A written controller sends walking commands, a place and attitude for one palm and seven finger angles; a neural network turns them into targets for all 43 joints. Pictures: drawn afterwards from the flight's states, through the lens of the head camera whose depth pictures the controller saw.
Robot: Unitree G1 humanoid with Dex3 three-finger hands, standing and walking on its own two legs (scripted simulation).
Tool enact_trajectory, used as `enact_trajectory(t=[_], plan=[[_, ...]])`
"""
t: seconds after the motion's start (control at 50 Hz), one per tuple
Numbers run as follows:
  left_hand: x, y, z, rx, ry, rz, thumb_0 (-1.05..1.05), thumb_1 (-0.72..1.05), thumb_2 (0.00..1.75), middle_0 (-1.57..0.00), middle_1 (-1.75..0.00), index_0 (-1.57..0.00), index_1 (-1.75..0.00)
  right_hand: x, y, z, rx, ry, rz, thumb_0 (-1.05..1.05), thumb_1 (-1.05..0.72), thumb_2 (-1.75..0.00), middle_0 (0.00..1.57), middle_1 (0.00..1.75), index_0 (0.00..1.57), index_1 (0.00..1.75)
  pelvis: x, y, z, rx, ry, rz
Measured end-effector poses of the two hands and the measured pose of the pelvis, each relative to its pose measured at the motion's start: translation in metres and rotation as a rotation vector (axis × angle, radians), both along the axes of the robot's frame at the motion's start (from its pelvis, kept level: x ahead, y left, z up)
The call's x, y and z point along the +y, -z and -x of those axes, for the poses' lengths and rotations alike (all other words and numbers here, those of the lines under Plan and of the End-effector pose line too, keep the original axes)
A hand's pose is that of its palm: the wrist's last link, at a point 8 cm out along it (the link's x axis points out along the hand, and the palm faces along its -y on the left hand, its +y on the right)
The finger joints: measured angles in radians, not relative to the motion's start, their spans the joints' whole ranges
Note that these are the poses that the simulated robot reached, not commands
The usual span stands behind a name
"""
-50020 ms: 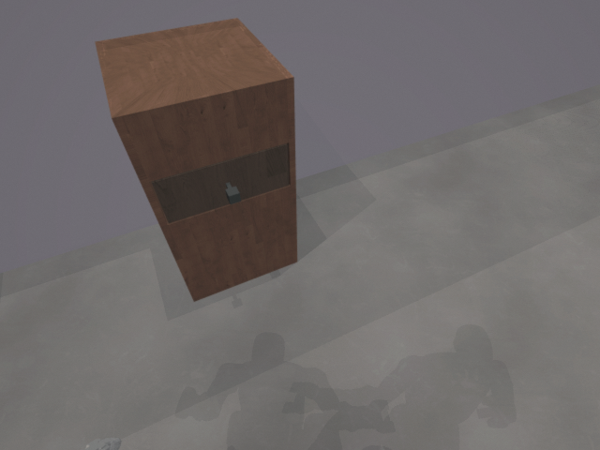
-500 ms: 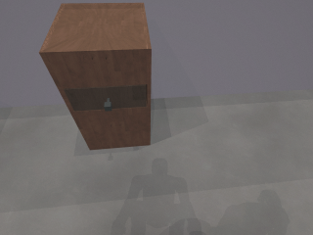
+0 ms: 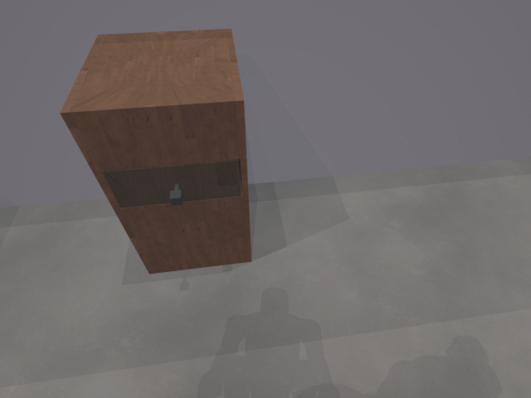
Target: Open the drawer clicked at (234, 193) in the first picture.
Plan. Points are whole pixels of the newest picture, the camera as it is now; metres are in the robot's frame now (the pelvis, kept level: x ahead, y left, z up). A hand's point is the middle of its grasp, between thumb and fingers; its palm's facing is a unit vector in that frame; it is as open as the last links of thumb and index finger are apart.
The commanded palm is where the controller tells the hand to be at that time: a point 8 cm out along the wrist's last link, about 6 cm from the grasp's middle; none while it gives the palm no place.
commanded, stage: let the arm hang, fingers relaxed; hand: left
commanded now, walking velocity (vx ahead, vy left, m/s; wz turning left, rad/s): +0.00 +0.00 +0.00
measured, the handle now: (176, 193) +0.70 +0.30 -0.25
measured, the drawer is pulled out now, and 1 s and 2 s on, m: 0.00 0.00 0.00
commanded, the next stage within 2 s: look to check the result in 0.06 s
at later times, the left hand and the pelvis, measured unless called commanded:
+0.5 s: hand out of the picture +0.02 +0.16 -0.17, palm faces +0.04 -0.98 -0.20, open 7.4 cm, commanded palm none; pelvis +0.02 -0.02 +0.00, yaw +0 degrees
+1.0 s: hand out of the picture +0.05 +0.16 -0.17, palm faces +0.03 -0.97 -0.22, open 7.4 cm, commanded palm none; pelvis +0.03 -0.03 +0.00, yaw +0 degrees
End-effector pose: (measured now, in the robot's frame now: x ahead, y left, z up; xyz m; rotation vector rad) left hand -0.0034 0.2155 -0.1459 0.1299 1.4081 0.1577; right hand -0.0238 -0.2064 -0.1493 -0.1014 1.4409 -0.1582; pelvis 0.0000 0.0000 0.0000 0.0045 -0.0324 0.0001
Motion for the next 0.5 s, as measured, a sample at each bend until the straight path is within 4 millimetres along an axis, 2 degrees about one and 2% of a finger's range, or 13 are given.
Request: enact_trajectory(t=[0.18, 0.5], plan=[[-0.005, -0.001, -0.001, 0.015, -0.010, -0.002, 0.00, 0.91, 0.90, -0.20, -0.30, -0.20, -0.30, -0.013, -0.001, -0.007, 0.009, -0.012, 0.015, 0.00, -0.91, -0.90, 0.20, 0.30, 0.20, 0.30, -0.006, -0.001, -0.006, -0.001, -0.003, 0.000], [-0.010, -0.004, -0.013, 0.011, -0.009, -0.018, 0.00, 0.91, 0.90, -0.20, -0.30, -0.20, -0.30, -0.030, -0.001, -0.042, -0.033, -0.037, 0.023, 0.00, -0.91, -0.90, 0.20, 0.30, 0.20, 0.30, -0.017, -0.002, -0.017, 0.004, -0.005, -0.002]])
